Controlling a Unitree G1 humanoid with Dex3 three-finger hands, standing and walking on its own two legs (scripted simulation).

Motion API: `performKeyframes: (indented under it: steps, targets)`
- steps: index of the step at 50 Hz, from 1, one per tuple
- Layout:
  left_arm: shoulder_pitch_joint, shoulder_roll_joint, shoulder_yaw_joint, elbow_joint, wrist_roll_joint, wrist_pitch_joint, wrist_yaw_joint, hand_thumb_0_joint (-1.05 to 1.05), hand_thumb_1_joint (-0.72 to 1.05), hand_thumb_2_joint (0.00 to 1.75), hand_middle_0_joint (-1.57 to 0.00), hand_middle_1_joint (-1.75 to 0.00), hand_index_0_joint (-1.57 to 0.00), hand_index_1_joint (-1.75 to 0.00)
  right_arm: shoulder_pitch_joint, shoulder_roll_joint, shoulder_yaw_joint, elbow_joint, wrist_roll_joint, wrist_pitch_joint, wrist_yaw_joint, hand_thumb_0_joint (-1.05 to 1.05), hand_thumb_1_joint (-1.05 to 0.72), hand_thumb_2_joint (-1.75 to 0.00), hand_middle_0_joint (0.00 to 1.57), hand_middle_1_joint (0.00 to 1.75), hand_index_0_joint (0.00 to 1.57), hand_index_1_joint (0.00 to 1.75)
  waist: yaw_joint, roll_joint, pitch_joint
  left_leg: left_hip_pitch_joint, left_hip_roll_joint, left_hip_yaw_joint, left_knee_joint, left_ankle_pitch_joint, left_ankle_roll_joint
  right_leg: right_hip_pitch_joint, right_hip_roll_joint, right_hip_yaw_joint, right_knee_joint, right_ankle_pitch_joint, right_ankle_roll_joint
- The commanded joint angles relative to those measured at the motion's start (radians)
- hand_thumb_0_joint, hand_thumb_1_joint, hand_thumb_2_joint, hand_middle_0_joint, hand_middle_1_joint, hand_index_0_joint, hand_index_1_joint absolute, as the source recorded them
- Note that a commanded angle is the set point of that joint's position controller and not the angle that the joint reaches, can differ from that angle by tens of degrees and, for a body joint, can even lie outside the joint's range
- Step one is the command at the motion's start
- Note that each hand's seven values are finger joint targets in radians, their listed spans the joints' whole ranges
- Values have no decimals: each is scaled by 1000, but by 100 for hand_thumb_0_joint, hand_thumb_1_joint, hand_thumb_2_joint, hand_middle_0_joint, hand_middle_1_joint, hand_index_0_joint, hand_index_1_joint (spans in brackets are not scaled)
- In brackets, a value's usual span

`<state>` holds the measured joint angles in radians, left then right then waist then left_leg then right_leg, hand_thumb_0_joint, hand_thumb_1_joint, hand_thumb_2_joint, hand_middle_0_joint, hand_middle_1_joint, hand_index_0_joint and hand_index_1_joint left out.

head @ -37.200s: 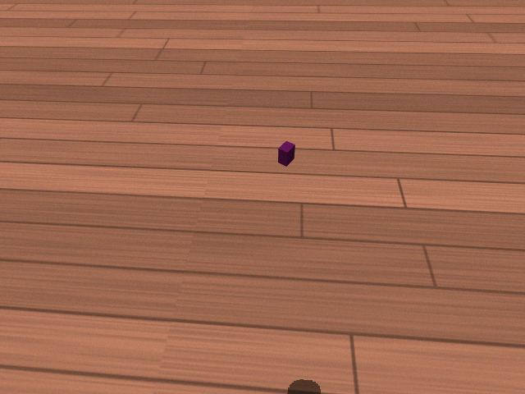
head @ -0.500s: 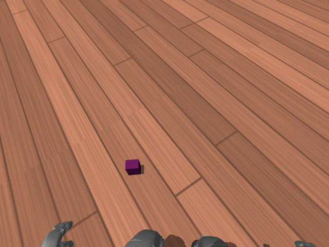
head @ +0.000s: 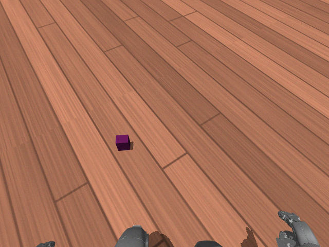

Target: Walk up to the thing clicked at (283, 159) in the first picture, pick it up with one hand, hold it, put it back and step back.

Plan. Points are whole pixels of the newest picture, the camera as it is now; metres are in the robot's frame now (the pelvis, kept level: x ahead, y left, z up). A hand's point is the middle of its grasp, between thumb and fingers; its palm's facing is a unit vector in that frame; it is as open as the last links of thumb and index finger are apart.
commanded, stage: step back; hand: left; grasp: from above
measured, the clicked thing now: (123, 142) +0.73 +0.31 -0.70
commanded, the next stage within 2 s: stand in 1.80 s
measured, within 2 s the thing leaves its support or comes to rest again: neither
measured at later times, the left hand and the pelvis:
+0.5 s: hand out of the picture -0.07 +0.26 -0.14, palm faces +0.07 -0.92 -0.39, open 7.4 cm; pelvis -0.18 -0.02 +0.01, yaw +5 degrees
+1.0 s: hand out of the picture -0.26 +0.23 -0.13, palm faces +0.11 -0.90 -0.41, open 7.4 cm; pelvis -0.28 -0.05 +0.01, yaw +6 degrees
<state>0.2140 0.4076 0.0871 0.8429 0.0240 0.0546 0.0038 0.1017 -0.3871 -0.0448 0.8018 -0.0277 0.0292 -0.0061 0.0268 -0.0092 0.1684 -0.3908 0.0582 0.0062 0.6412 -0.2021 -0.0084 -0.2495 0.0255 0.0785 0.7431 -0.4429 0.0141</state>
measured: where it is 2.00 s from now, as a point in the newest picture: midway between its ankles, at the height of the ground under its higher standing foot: outside the picture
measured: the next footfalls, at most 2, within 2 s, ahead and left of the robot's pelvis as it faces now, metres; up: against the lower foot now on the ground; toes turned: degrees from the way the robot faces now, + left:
right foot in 0.02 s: +0.01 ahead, -0.14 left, +0.00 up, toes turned +3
left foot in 0.34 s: -0.12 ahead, +0.10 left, +0.00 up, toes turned +3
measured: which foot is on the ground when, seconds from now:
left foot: down 0.00-0.04, up 0.06-0.32, down 0.34-0.70, up 0.72-0.96, down 0.98-1.00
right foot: up 0.00-0.00, down 0.02-0.36, up 0.38-0.66, down 0.68-1.00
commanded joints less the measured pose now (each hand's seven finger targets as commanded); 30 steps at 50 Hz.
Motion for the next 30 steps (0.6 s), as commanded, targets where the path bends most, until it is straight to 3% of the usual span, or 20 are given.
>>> performKeyframes:
  steps: [1,2,3,4,6,9,12,14,16,17,18,19,20,21,22,23,26,27,29,30]
  targets:
    - [113,202,64,-20,25,-44,7,0,90,90,-20,-30,-20,-30,19,-219,-65,-58,17,9,-13,0,-90,-90,20,30,20,30,-4,49,-218,-33,49,-170,11,-22,90,145,-87,107,-346,154,-66]
    - [69,317,91,-53,17,-39,1,0,90,90,-20,-30,-20,-30,-20,-168,-56,-82,27,6,-21,0,-90,-90,20,30,20,30,28,-260,-164,-133,-150,-81,232,-328,27,-7,-315,396,-452,109,-200]
    - [-13,372,94,-92,24,-40,4,0,90,90,-20,-30,-20,-30,-31,-208,-75,-71,17,14,-33,0,-90,-90,20,30,20,30,40,-300,-94,-51,-134,-140,478,-423,0,-261,-462,549,-519,87,-323]
    - [-62,313,79,-111,15,-45,8,0,90,90,-20,-30,-20,-30,-4,-236,-79,-51,20,18,-29,0,-90,-90,20,30,20,30,-1,-162,-72,-32,-137,-210,567,-356,4,-288,-405,435,-488,89,-286]
    - [-176,229,61,-129,18,-45,20,0,90,90,-20,-30,-20,-30,88,-213,-70,-7,33,8,-24,0,-90,-90,20,30,20,30,-69,-97,-87,-67,-177,-181,576,-245,6,-174,-256,169,-361,299,-194]
    - [-96,213,58,-127,24,-42,25,0,90,90,-20,-30,-20,-30,88,-201,-55,-9,24,-1,-26,0,-90,-90,20,30,20,30,-7,-153,-144,-78,-154,-136,467,-291,-12,-9,-249,134,-304,426,-204]
    - [-59,220,61,-132,24,-33,37,0,90,90,-20,-30,-20,-30,70,-187,-54,-27,11,-4,-25,0,-90,-90,20,30,20,30,22,-185,-168,-65,-100,-91,230,-351,-9,114,-307,174,-264,534,-221]
    - [-70,227,54,-130,14,-25,34,0,90,90,-20,-30,-20,-30,121,-177,-56,-5,4,-6,-21,0,-90,-90,20,30,20,30,9,-195,-203,11,-89,-41,41,-291,4,134,-289,151,-210,563,-202]
    - [-79,221,43,-134,-3,-11,27,0,90,90,-20,-30,-20,-30,197,-180,-65,39,1,-11,-19,0,-90,-90,20,30,20,30,-31,-146,-243,151,-106,11,-234,-51,20,98,-232,100,-121,511,-146]
    - [-61,190,28,-139,-4,-6,23,0,90,90,-20,-30,-20,-30,195,-210,-76,40,-11,-12,-19,0,-90,-90,20,30,20,30,-24,-81,-236,225,-29,-107,-260,-21,46,-25,-195,87,-88,375,-100]
    - [-62,152,15,-151,-9,-10,23,0,90,90,-20,-30,-20,-30,150,-321,-96,19,-19,-9,-12,0,-90,-90,20,30,20,30,-25,183,-214,268,217,-438,-300,84,167,-259,-35,-31,88,63,-36]
    - [-156,192,41,-156,-6,-9,38,0,90,90,-20,-30,-20,-30,109,-392,-109,-5,-11,-10,-5,0,-90,-90,20,30,20,30,-80,270,-199,77,353,-571,-345,181,314,-185,23,-15,318,-213,-15]
    - [-173,199,48,-140,1,-5,39,0,90,90,-20,-30,-20,-30,81,-347,-102,-4,-17,-19,-9,0,-90,-90,20,30,20,30,-61,171,-174,37,333,-506,-311,279,315,-163,35,86,456,-196,-23]
    - [-138,178,44,-120,-15,-3,37,0,90,90,-20,-30,-20,-30,38,-297,-81,-5,-17,-24,-17,0,-90,-90,20,30,20,30,-27,102,-182,87,263,-379,-256,393,282,-194,58,127,523,-152,-34]
    - [-86,171,39,-97,-23,-3,37,0,90,90,-20,-30,-20,-30,8,-269,-68,-9,-20,-23,-23,0,-90,-90,20,30,20,30,7,76,-179,107,206,-296,-217,430,242,-218,66,122,556,-114,-35]
    - [-54,177,41,-84,-21,-2,32,0,90,90,-20,-30,-20,-30,-2,-261,-67,-14,-12,-23,-27,0,-90,-90,20,30,20,30,19,107,-166,104,193,-250,-198,425,230,-213,60,100,554,-83,-33]
    - [-48,153,36,-82,-9,-8,22,0,90,90,-20,-30,-20,-30,30,-231,-63,-13,-15,-15,-21,0,-90,-90,20,30,20,30,-12,149,-153,182,164,-224,-190,375,234,-201,49,49,376,-100,1]
    - [-43,148,32,-86,-7,-14,19,0,90,90,-20,-30,-20,-30,46,-239,-69,-11,-12,-17,-24,0,-90,-90,20,30,20,30,-23,180,-179,245,199,-250,-182,336,241,-190,19,38,260,-102,5]
    - [-69,159,32,-73,0,-30,13,0,90,90,-20,-30,-20,-30,92,-254,-73,4,-16,-15,-20,0,-90,-90,20,30,20,30,-59,161,-216,273,174,-247,-187,153,230,-134,6,-28,55,-81,3]
    - [-51,153,30,-58,1,-37,11,0,90,90,-20,-30,-20,-30,77,-263,-75,3,-16,-10,-16,0,-90,-90,20,30,20,30,-56,195,-225,253,175,-253,-195,57,221,-89,8,-54,-30,-71,-5]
